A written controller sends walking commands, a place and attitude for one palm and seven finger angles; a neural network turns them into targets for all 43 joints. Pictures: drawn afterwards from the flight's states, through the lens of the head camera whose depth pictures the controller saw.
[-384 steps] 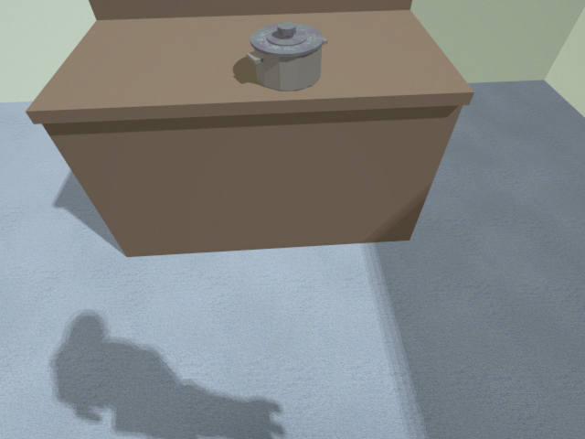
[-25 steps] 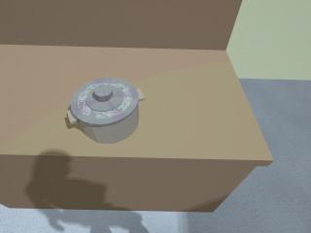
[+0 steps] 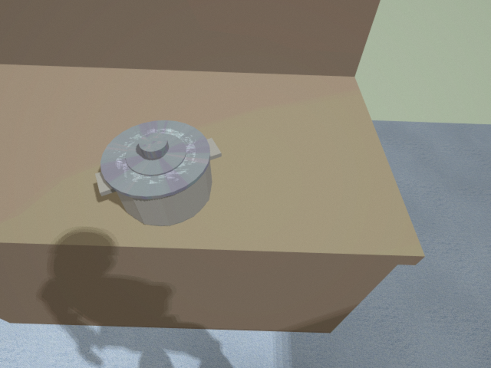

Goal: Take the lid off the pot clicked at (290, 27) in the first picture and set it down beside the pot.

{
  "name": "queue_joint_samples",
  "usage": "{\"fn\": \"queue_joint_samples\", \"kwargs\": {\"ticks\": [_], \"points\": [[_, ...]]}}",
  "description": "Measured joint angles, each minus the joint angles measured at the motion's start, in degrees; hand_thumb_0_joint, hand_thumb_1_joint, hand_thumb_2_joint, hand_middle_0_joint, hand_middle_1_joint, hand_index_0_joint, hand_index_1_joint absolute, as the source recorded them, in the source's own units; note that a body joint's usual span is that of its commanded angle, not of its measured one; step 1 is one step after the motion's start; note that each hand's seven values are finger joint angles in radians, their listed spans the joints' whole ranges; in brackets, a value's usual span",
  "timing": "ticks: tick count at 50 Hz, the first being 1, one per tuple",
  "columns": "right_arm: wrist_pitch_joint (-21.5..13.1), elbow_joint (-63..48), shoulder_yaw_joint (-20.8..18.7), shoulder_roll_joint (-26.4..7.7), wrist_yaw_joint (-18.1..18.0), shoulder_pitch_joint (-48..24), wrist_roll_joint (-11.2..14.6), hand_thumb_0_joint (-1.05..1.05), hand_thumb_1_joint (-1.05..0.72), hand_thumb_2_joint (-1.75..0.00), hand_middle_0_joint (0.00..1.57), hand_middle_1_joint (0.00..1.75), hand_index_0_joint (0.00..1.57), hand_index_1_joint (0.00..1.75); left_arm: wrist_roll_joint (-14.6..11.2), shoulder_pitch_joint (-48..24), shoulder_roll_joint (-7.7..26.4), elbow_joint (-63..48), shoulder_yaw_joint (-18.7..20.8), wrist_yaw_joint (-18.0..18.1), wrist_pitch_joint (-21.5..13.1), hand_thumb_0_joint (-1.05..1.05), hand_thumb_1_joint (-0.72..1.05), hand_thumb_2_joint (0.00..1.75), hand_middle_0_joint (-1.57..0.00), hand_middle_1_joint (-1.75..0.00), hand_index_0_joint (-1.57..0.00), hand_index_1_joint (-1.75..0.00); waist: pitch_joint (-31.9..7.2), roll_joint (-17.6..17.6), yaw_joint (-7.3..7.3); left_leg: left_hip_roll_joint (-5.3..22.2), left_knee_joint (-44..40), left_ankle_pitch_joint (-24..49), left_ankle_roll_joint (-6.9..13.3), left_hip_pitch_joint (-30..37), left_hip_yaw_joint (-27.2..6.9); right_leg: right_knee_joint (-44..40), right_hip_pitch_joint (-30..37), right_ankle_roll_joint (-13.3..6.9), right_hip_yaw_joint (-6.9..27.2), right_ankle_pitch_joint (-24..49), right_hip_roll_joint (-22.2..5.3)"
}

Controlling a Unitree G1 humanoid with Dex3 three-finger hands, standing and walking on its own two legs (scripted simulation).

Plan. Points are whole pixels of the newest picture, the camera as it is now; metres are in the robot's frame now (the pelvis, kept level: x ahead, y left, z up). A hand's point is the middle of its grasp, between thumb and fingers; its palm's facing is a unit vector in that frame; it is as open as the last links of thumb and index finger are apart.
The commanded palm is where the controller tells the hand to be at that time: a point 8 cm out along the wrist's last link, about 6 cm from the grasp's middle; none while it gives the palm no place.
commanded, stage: look again from close up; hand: left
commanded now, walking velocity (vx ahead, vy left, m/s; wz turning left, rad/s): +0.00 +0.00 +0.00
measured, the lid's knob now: (154, 145) +0.47 +0.21 +0.09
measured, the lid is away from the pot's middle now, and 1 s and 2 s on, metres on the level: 0.00 0.00 0.00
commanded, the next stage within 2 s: shuffle to correct the standing spot in 0.26 s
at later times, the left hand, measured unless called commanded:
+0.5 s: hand out of the picture -0.02 +0.15 -0.18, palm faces +0.03 -0.98 -0.17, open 7.4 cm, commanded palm none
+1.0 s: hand out of the picture +0.00 +0.24 -0.18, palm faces +0.04 -0.97 -0.23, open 7.4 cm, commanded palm none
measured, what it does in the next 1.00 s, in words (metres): stands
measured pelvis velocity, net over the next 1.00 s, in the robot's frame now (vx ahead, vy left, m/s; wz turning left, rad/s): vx -0.01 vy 0.05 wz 0.00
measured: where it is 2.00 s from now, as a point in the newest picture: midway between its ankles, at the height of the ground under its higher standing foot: outside the picture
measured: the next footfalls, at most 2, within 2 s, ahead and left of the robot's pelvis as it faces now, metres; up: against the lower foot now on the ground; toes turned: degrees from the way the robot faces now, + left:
none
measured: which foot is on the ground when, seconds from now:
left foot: down 0.00-1.00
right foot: down 0.00-1.00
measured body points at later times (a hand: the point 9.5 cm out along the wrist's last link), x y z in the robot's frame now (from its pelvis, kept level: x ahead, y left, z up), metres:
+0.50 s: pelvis -0.01 -0.01 +0.00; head +0.02 -0.01 +0.45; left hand -0.02 +0.21 -0.16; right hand -0.01 -0.22 -0.16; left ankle -0.02 +0.12 -0.74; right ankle -0.04 -0.10 -0.74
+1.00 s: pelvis -0.01 +0.05 +0.00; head +0.02 +0.06 +0.44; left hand +0.00 +0.29 -0.16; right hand +0.02 -0.18 -0.16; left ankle -0.02 +0.12 -0.74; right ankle -0.04 -0.10 -0.74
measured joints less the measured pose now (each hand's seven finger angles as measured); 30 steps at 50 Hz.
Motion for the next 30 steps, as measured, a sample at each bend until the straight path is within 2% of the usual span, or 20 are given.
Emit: {"fn": "queue_joint_samples", "kwargs": {"ticks": [21,30], "points": [[0.0,0.8,0.2,0.7,0.0,0.5,0.1,0.01,-0.92,-0.9,0.2,0.3,0.19,0.3,0.0,0.4,-0.5,0.2,-0.1,0.0,-0.2,0.0,0.91,0.89,-0.2,-0.29,-0.2,-0.3,0.2,0.0,0.1,0.8,-0.5,0.7,-0.7,-0.1,-0.3,-0.8,0.1,-0.8,-0.3,0.8,0.8],[1.7,-1.3,-0.3,-0.1,0.3,0.6,-0.1,0.01,-0.92,-0.9,0.2,0.3,0.19,0.3,0.1,0.5,-0.5,-0.9,0.6,0.1,0.5,0.0,0.91,0.89,-0.2,-0.29,-0.2,-0.3,0.2,0.9,0.75,0.5,2.4,-0.5,-0.3,-2.1,-0.3,1.4,-1.5,-0.5,-0.3,0.0,0.4]]}}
